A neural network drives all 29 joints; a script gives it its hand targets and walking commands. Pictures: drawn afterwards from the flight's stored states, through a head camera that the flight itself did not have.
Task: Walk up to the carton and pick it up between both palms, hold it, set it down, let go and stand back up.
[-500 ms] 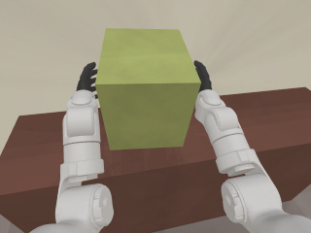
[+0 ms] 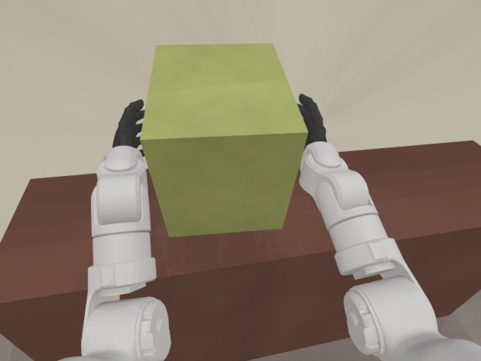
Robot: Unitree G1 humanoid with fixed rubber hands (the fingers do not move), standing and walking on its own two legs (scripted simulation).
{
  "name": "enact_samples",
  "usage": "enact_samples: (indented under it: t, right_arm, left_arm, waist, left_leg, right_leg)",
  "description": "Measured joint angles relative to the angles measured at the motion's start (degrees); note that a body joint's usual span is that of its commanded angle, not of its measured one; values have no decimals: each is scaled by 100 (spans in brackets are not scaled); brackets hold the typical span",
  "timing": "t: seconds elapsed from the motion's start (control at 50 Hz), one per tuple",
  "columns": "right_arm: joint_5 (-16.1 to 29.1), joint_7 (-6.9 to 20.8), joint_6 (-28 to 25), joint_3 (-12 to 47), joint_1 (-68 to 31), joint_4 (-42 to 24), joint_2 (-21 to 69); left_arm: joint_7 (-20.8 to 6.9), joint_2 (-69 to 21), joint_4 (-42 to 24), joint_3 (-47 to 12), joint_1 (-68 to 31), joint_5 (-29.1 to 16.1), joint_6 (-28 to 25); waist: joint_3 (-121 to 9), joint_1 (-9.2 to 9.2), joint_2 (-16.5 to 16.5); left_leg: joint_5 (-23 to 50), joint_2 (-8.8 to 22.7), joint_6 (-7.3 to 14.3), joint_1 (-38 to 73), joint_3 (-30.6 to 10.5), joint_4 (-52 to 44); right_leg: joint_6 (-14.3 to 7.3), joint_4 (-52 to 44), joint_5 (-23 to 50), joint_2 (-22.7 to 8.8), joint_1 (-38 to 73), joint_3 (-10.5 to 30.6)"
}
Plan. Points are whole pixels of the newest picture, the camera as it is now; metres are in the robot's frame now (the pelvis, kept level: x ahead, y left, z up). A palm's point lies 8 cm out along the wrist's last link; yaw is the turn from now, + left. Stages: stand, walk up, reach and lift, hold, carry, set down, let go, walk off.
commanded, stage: hold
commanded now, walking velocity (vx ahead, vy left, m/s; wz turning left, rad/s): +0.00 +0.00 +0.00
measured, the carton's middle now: (221, 139) +0.40 +0.01 +0.21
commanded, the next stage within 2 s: none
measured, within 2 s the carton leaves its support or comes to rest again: neither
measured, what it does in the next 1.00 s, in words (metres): stands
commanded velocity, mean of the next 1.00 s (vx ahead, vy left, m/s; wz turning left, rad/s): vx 0.00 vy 0.00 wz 0.00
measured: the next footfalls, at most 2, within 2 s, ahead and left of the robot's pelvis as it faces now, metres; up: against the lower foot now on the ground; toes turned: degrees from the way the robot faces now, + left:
none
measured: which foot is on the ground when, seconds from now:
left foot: down 0.00-1.00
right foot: down 0.00-1.00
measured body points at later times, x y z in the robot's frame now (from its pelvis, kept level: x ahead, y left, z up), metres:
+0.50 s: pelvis -0.01 -0.01 +0.00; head -0.06 +0.02 +0.45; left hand +0.38 +0.15 +0.22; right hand +0.38 -0.14 +0.23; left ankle +0.03 +0.14 -0.75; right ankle +0.01 -0.14 -0.75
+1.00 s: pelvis -0.01 +0.00 +0.00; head -0.06 +0.03 +0.45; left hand +0.38 +0.15 +0.22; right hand +0.37 -0.13 +0.22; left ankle +0.03 +0.14 -0.75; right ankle +0.01 -0.14 -0.75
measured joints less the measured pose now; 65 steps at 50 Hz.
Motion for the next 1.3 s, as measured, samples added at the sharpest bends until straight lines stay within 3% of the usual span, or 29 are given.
enact_samples:
  t: [0.12,0.38,0.54,0.72,1.08,1.3]
  right_arm:
    - [-144,152,1,-184,-60,229,28]
    - [-272,196,-95,-272,-342,462,15]
    - [-303,146,-22,-216,-386,546,21]
    - [-56,9,4,9,-139,196,-12]
    - [-265,192,-71,-257,-326,491,14]
    - [-323,182,-90,-297,-405,620,30]
  left_arm:
    - [35,-92,236,75,-180,128,47]
    - [76,-15,497,171,-499,66,-48]
    - [-8,-20,630,275,-472,90,-110]
    - [-40,-29,197,145,-115,40,-48]
    - [70,-17,509,145,-436,81,-38]
    - [36,-3,727,234,-529,75,-147]
  waist:
    - [14,82,28]
    - [-15,142,54]
    - [-41,143,37]
    - [33,39,10]
    - [-45,135,6]
    - [-90,98,-4]
  left_leg:
    - [48,-6,24,39,87,-74]
    - [143,44,-16,-43,72,-155]
    - [122,44,-20,31,47,-184]
    - [30,25,-18,77,11,-55]
    - [110,20,4,-46,86,-97]
    - [89,40,-20,7,32,-121]
  right_leg:
    - [3,44,16,-14,-53,88]
    - [-44,84,40,36,-191,79]
    - [-46,55,10,38,-105,52]
    - [-16,35,-14,23,27,19]
    - [-27,110,32,14,-184,101]
    - [-48,92,-13,37,-112,47]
